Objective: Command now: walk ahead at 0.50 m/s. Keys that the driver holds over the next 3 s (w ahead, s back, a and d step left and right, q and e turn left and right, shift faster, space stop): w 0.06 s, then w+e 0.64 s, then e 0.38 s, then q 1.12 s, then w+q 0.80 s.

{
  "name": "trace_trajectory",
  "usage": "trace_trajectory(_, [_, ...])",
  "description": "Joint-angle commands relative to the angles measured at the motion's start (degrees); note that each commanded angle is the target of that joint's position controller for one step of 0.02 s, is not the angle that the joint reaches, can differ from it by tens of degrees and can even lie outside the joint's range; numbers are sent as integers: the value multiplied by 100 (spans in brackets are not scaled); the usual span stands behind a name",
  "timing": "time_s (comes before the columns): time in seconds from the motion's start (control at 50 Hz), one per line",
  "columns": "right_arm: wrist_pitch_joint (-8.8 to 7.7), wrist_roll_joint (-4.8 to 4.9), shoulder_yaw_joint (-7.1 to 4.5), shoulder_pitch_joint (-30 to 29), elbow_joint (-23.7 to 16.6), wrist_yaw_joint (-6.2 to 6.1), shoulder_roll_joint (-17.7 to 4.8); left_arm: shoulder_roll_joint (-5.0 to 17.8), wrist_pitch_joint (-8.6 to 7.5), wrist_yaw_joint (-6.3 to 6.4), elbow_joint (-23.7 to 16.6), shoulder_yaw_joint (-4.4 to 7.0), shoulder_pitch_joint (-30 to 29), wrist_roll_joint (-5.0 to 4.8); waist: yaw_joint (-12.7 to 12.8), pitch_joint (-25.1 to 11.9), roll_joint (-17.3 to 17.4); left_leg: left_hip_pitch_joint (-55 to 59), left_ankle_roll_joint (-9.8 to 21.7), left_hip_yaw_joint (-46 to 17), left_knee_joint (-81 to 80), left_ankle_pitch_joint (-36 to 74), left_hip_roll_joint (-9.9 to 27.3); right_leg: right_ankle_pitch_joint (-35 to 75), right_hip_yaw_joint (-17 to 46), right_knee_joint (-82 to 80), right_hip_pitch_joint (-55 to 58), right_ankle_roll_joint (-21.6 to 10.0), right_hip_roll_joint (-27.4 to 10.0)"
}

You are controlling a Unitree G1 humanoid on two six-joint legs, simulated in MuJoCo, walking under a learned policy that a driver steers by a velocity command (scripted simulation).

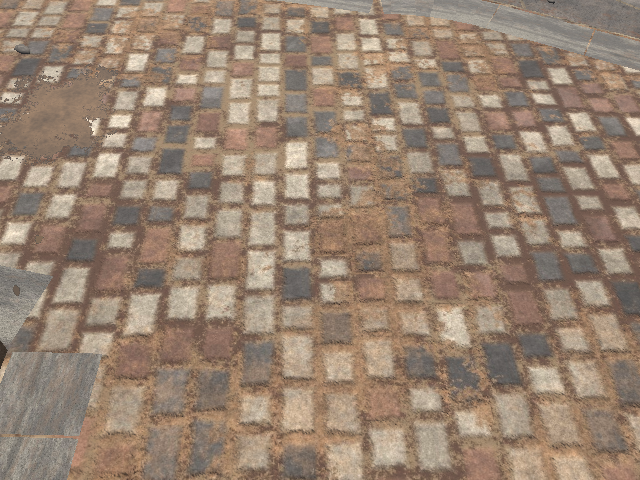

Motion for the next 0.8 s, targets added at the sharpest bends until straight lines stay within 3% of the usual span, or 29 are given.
trace_trajectory(0.02, [-85, 4, -80, 270, -194, -28, -677, 124, -52, -15, -434, -37, -574, -44, -21, 379, 584, -192, 495, -755, -526, 2200, 1470, 478, -295, -787, -11, 26, 175])
trace_trajectory(0.1, [-65, -63, -89, 513, -76, -91, -738, 180, -99, -3, -611, -54, -1003, -56, -116, 441, 648, 595, 519, -565, -336, 2670, 1698, 314, -404, -1435, -14, -199, 344])
trace_trajectory(0.14, [-59, -94, -104, 433, -49, -142, -772, 229, -135, 2, -636, -29, -933, -53, 3, 419, 645, 843, 443, -359, -45, 3389, 1823, -63, -452, -1654, 281, -412, 487])
trace_trajectory(0.18, [-42, -123, -138, 275, -52, -183, -881, 344, -173, 48, -464, 51, -305, -38, 315, 54, 721, 957, 314, -100, 893, 4987, 1850, -532, -612, -1766, 1141, -678, 863])
trace_trajectory(0.2, [-1, -118, -151, 182, -69, -186, -927, 419, -209, 77, -208, 120, 455, -19, 636, -337, 643, 876, 222, 68, 1859, 5266, 1748, -457, -714, -2056, 1940, -818, 1085])
trace_trajectory(0.22, [15, -83, -136, 124, -152, -185, -913, 641, -248, 112, 75, 227, 1356, 65, 982, -820, 515, 82, 94, 228, 3109, 4438, 1603, -345, -325, -2184, 3246, -1032, 841])
trace_trajectory(0.24, [0, 95, -61, 297, -413, -123, -604, 1234, -247, 159, 154, 397, 2126, 158, 1069, -1518, -392, -1708, -150, 497, 5233, 2089, 1017, -743, 1901, -2353, 4873, -1644, -621])
trace_trajectory(0.26, [-40, 92, -128, 398, -492, -44, -691, 1393, -141, 104, 180, 446, 1921, -6, 760, -1856, -1009, -3146, -257, -197, 6679, -1719, 59, -530, 4342, -3277, 5447, -2212, -1429])
trace_trajectory(0.28, [-57, -20, -156, -179, -683, -24, -833, 1293, -107, 70, 67, 416, 1283, -123, 551, -1145, -350, -3757, -172, -774, 6828, -1286, 539, -888, 3669, -3348, 4910, -2044, -1202])
trace_trajectory(0.3, [-122, -24, -138, -636, -823, 2, -815, 967, -113, 72, -12, 337, 925, -131, 496, -525, 51, -3826, -180, -759, 6530, -802, 774, -665, 2971, -3497, 4112, -1868, -1034])
trace_trajectory(0.32, [-132, -36, -141, -740, -855, 2, -750, 722, -130, 85, -20, 269, 737, -120, 286, -147, 337, -3580, -211, -767, 6019, -552, 958, -220, 2504, -3665, 3443, -1625, -750])
trace_trajectory(0.34, [-56, -127, -146, -768, -925, -2, -725, 582, -163, 123, 14, 220, 701, -149, 114, -33, 289, -3291, -303, -790, 5652, -490, 1070, 219, 2156, -3732, 3003, -1468, -497])
trace_trajectory(0.38, [133, -214, -126, -686, -970, 25, -603, 612, -247, 154, 40, 206, 843, -175, -18, -119, 147, -2957, -473, -727, 5279, -487, 1085, 715, 1790, -3791, 2686, -1415, -251])
trace_trajectory(0.44, [267, -209, -120, -1216, -1236, 51, -618, 875, -278, 169, 44, 262, 1167, -186, 54, 7, 66, -3266, -708, -585, 4653, -92, 1106, 714, 1619, -3967, 2546, -1423, -72])
trace_trajectory(0.48, [295, -185, -124, -1816, -1477, 58, -681, 866, -255, 160, 34, 258, 1429, -185, 242, 147, 13, -3615, -825, -550, 4090, 356, 1114, 653, 1684, -4045, 2672, -1327, -14])
trace_trajectory(0.56, [301, -151, -90, -2566, -1805, 94, -697, 901, -218, 163, 3, 267, 1888, -172, 547, 90, -90, -3900, -862, -577, 3294, 1001, 970, 1082, 1775, -3839, 3266, -1134, 50])
trace_trajectory(0.66, [224, -94, -8, -3317, -2225, 126, -737, 989, -174, 235, -77, 285, 2201, -87, 774, 110, -198, -3891, -767, -578, 2500, 896, 698, 1834, 2024, -3347, 3919, -1143, -30])
trace_trajectory(0.7, [166, -68, -13, -3185, -2294, 117, -846, 1087, -170, 283, -170, 316, 2061, -67, 627, 77, -275, -3390, -657, -661, 2077, 729, 619, 2085, 2168, -3098, 3935, -1006, -88])
trace_trajectory(0.74, [77, -64, -87, -2282, -2065, 22, -1059, 1206, -171, 286, -285, 357, 1719, -72, 217, -197, -289, -2000, -467, -574, 1592, 479, 300, 3357, 2032, -2235, 3608, -659, 189])
trace_trajectory(0.76, [-17, -91, -139, -1533, -1886, -49, -1201, 1215, -210, 241, -330, 363, 1569, -150, -161, -600, -103, -912, -326, -592, 1160, 1157, 412, 3499, 1812, -1260, 3323, -464, 519])
trace_trajectory(0.78, [-101, -229, -221, -661, -1819, -138, -1571, 930, -261, 212, -555, 291, 1516, -276, -438, -1395, 273, 643, -79, -1465, 1346, 1855, 1547, 1914, 1626, 167, 2394, -309, 840])
trace_trajectory(0.8, [-23, -299, -331, -559, -1908, -120, -2095, 335, -190, 298, -677, 182, 2430, -557, -58, -2460, 1760, 2214, 777, -3547, 1579, 4170, 3545, -3172, 789, 2039, 863, -121, 1765])
Next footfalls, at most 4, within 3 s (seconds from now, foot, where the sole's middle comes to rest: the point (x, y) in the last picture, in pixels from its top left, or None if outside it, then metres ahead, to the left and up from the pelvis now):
0.22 right None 0.29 -0.11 -0.78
0.78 left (321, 412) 0.64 -0.01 -0.78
1.24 right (425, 451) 0.55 -0.23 -0.78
1.64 left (321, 437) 0.58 -0.01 -0.78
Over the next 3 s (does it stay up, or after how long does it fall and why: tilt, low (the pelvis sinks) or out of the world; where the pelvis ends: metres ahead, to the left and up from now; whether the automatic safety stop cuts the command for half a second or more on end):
stays up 0.74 0.05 0.00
